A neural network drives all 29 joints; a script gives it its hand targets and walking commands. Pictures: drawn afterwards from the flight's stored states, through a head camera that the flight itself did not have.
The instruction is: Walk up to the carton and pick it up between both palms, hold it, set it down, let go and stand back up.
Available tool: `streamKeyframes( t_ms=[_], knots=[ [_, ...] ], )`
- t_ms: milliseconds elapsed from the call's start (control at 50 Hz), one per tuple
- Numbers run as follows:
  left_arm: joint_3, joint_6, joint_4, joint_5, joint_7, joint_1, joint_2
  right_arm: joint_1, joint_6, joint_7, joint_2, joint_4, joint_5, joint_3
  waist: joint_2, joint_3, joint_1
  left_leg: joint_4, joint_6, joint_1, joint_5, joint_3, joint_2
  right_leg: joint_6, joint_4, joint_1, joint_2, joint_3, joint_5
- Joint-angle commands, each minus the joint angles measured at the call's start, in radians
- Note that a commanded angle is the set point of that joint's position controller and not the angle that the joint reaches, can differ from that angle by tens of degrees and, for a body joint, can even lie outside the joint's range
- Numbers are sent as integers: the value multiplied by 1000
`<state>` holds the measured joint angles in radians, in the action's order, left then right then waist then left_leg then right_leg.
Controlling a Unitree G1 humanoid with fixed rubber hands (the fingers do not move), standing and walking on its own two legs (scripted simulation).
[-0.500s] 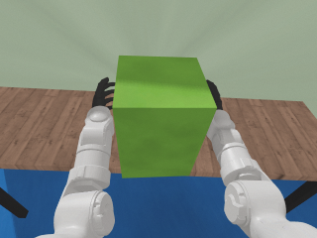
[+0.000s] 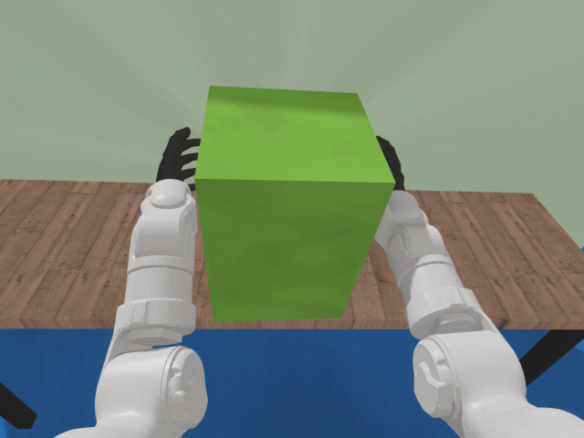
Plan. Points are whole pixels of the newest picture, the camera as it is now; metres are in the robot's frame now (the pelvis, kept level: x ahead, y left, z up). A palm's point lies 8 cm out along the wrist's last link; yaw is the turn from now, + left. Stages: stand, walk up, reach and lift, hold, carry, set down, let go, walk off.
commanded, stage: reach and lift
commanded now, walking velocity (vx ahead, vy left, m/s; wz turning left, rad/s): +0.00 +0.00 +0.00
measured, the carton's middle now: (281, 213) +0.40 -0.01 +0.14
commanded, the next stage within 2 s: hold in 1.34 s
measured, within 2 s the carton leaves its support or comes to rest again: neither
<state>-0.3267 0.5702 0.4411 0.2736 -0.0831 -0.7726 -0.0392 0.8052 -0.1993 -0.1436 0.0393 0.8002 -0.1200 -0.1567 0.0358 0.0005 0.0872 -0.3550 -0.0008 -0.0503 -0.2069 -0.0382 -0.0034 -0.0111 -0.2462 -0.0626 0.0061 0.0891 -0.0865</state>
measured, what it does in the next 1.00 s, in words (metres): stands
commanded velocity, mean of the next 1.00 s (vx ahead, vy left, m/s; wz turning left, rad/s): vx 0.00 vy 0.00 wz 0.00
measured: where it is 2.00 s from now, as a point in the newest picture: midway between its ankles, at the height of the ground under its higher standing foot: outside the picture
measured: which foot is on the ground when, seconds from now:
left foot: down 0.00-1.00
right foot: down 0.00-1.00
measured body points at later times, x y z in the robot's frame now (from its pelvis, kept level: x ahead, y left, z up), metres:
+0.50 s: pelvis +0.00 +0.01 +0.00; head -0.06 +0.04 +0.44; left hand +0.40 +0.14 +0.23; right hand +0.38 -0.16 +0.20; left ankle +0.00 +0.11 -0.75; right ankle +0.04 -0.11 -0.75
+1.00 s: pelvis +0.00 +0.00 +0.00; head -0.06 +0.03 +0.44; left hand +0.40 +0.13 +0.24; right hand +0.38 -0.16 +0.21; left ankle +0.00 +0.11 -0.75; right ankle +0.04 -0.11 -0.75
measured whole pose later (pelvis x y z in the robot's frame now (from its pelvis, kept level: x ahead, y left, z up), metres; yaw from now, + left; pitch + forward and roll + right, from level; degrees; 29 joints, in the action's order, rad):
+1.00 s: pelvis +0.00 +0.00 +0.00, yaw +0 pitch -9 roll -1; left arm -0.35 0.74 0.32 0.35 0.03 -0.83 -0.01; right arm 0.80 -0.31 -0.21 0.02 0.67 -0.19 -0.12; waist 0.05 -0.02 0.11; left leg -0.36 0.00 0.03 -0.22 -0.04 -0.01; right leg -0.01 -0.24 0.02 0.01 0.09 -0.09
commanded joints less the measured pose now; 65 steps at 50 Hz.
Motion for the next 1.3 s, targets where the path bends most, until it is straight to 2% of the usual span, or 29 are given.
streamKeyframes(
  t_ms=[0, 340, 440, 900, 1280],
  knots=[
    [408, -24, -77, -91, 145, -597, -618, 794, 36, 79, -576, -294, -60, 339, -46, 380, 13, 50, 33, -28, 199, 16, 41, 43, -28, 249, 40, -16, 187],
    [411, 75, -126, -57, 201, -588, -601, 812, -15, 34, -593, -414, -113, 392, -53, 335, 32, 51, 22, -9, 208, 35, 40, 42, -15, 282, 47, -8, 151],
    [395, 96, -115, -41, 210, -602, -601, 828, -19, 44, -570, -399, -102, 365, -68, 297, 28, 67, 25, -5, 188, 36, 27, 31, -2, 246, 51, 2, 59],
    [392, 126, -143, -46, 226, -613, -573, 861, -45, 18, -589, -454, -137, 407, -50, 335, 31, 48, 15, 2, 217, 46, 45, 46, -18, 298, 49, -3, 162],
    [388, 146, -123, -64, 228, -673, -579, 908, -96, 5, -590, -433, -173, 404, -63, 336, 38, 51, 25, -13, 205, 41, 42, 42, -18, 287, 55, -8, 140]
  ],
)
